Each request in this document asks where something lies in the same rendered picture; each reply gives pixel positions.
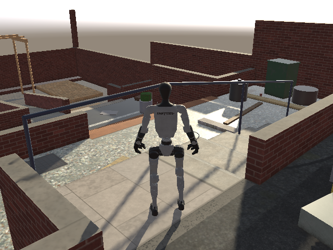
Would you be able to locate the right robot upper arm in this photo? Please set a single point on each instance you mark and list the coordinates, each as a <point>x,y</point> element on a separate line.
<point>184,116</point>

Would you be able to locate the left robot shin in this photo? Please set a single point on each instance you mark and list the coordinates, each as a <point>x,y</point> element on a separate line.
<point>154,192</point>

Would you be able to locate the right robot forearm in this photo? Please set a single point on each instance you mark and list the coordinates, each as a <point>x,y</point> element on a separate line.
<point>191,136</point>

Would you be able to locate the robot right hand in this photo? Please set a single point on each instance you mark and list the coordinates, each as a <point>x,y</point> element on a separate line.
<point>196,147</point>

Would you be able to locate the robot left hand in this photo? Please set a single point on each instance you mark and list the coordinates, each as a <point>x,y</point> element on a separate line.
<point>136,146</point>

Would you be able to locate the robot head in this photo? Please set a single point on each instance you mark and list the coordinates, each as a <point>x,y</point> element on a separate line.
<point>165,92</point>

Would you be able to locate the left robot upper arm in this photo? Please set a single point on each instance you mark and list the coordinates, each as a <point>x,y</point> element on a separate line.
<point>146,118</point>

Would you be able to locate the left robot forearm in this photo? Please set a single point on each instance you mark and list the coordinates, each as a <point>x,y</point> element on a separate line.
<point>140,136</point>

